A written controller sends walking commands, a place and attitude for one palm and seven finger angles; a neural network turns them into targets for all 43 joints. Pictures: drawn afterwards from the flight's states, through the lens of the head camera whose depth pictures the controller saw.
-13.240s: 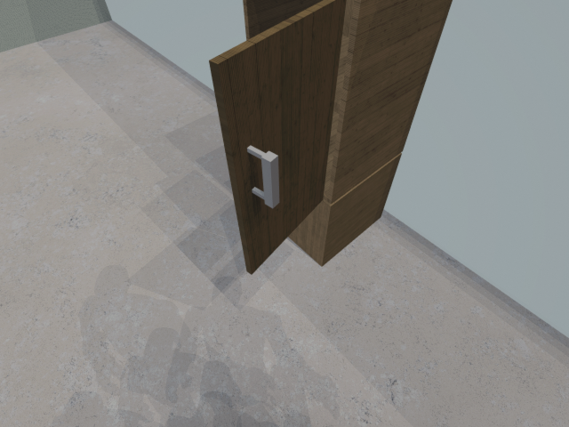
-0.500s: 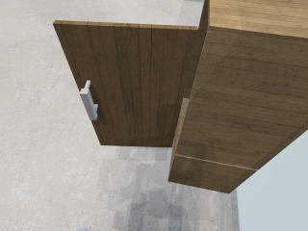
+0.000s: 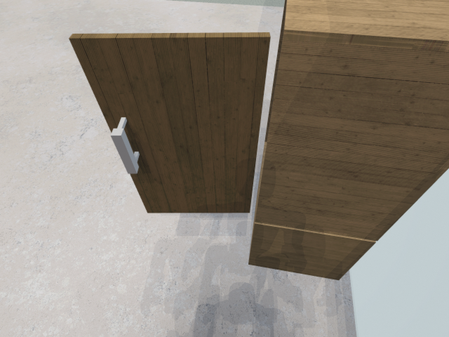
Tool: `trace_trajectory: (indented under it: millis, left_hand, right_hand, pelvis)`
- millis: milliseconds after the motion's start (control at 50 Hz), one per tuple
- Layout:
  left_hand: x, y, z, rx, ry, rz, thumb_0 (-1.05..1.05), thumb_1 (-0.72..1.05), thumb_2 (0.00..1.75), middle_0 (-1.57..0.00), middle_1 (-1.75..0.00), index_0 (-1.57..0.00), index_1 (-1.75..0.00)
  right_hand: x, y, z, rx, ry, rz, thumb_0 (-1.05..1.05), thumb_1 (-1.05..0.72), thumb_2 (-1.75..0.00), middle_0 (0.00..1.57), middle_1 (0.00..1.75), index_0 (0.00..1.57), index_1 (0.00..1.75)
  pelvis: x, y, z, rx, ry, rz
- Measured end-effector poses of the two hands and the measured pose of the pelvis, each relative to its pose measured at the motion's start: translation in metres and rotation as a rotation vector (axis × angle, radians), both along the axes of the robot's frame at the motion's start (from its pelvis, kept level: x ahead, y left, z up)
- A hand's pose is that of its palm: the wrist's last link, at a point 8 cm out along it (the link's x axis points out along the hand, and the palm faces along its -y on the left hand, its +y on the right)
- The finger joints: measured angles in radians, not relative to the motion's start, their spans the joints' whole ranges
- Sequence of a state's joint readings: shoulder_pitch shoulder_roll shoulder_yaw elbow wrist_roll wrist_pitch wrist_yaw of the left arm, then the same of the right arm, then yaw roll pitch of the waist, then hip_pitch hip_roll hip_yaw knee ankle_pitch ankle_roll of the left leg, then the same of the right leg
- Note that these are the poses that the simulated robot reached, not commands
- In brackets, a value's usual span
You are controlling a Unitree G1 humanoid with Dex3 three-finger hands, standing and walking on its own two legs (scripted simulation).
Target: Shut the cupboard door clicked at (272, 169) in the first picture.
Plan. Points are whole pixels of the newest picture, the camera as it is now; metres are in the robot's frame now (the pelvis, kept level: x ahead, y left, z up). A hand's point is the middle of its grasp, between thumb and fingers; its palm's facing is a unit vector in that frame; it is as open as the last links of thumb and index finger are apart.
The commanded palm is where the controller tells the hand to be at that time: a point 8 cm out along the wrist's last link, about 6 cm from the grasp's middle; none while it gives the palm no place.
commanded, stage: come to a stop and stand still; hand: left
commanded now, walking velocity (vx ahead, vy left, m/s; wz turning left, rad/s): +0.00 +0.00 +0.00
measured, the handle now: (128, 146) +0.50 +0.26 +0.02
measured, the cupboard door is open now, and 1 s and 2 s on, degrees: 100 100 100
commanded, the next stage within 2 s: look again from close up in 0.14 s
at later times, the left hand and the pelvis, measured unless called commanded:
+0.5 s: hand out of the picture +0.03 +0.20 -0.16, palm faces -0.02 -0.97 -0.25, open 7.4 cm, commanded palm none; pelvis +0.01 +0.00 +0.01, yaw +0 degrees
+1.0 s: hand (114, 278) +0.21 +0.21 -0.01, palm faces +0.25 -0.96 -0.09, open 7.2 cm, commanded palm +0.13 +0.25 -0.05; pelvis +0.01 +0.00 -0.02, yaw +2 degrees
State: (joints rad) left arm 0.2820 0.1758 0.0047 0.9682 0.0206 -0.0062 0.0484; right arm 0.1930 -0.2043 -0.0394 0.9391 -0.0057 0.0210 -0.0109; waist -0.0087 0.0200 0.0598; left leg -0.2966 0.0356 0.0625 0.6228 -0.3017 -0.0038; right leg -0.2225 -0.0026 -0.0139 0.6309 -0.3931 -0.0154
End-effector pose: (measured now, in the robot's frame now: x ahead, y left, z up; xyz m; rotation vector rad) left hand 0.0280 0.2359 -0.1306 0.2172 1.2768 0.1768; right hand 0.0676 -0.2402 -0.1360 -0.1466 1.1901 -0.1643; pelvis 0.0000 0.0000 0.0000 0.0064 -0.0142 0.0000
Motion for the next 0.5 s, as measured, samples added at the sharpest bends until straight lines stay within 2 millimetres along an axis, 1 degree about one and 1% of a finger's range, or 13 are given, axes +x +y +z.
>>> trace_trajectory:
  millis: [60, 160, 360, 420, 500]
  left_hand:
    - [0.001, -0.007, 0.0, -0.024, -0.012, -0.001, 0.01, 0.9, 0.9, -0.2, -0.3, -0.2, -0.3]
    - [0.001, -0.007, 0.005, -0.03, -0.025, -0.01, 0.01, 0.91, 0.9, -0.21, -0.3, -0.2, -0.3]
    - [-0.001, 0.003, 0.008, -0.02, 0.023, -0.017, 0.01, 0.91, 0.9, -0.2, -0.3, -0.2, -0.3]
    - [0.0, 0.006, 0.008, -0.014, 0.036, -0.017, 0.01, 0.9, 0.9, -0.2, -0.3, -0.2, -0.3]
    - [0.003, 0.01, 0.008, -0.008, 0.048, -0.017, 0.01, 0.9, 0.9, -0.2, -0.3, -0.2, -0.3]
  right_hand:
    - [-0.005, 0.006, 0.002, 0.013, -0.005, 0.015, 0.0, -0.91, -0.9, 0.2, 0.29, 0.2, 0.3]
    - [-0.019, 0.012, 0.004, 0.032, 0.03, 0.029, 0.0, -0.92, -0.9, 0.2, 0.29, 0.2, 0.3]
    - [-0.049, 0.002, 0.007, 0.003, 0.138, 0.016, 0.0, -0.92, -0.9, 0.2, 0.29, 0.2, 0.3]
    - [-0.052, -0.001, 0.008, -0.008, 0.16, 0.011, 0.0, -0.91, -0.9, 0.2, 0.29, 0.2, 0.3]
    - [-0.05, -0.005, 0.009, -0.02, 0.172, 0.01, 0.0, -0.91, -0.9, 0.2, 0.29, 0.2, 0.3]
  pelvis:
    - [-0.002, -0.001, 0.002, 0.006, -0.006, 0.0]
    - [-0.004, -0.003, 0.007, 0.005, 0.009, 0.001]
    - [0.003, -0.003, 0.012, 0.006, 0.017, -0.005]
    - [0.006, -0.003, 0.013, 0.006, 0.014, -0.006]
    - [0.01, -0.003, 0.014, 0.006, 0.012, -0.008]
